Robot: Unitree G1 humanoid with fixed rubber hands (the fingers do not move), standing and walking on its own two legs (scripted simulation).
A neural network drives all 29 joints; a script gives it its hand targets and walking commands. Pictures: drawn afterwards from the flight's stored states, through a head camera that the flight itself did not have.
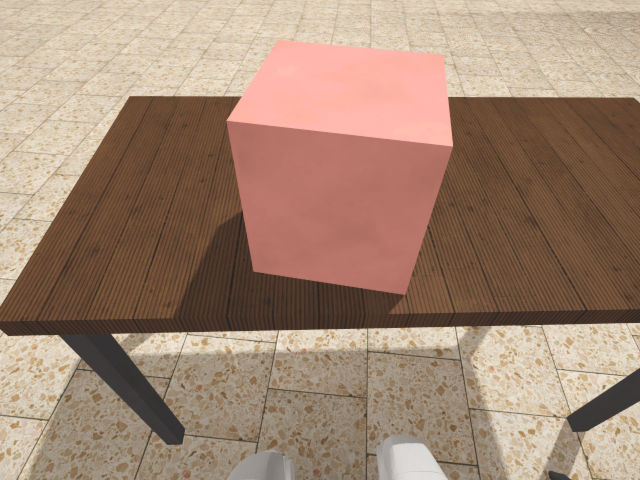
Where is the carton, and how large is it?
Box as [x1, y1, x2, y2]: [227, 40, 452, 294]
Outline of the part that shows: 278,40 227,119 227,126 253,271 404,294 452,148 443,55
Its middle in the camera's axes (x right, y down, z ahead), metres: +0.03 -0.09 +0.54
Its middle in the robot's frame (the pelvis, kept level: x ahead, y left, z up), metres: +0.49 -0.02 +0.14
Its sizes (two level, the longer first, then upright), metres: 0.224 0.213 0.250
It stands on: a table, 0.71 m high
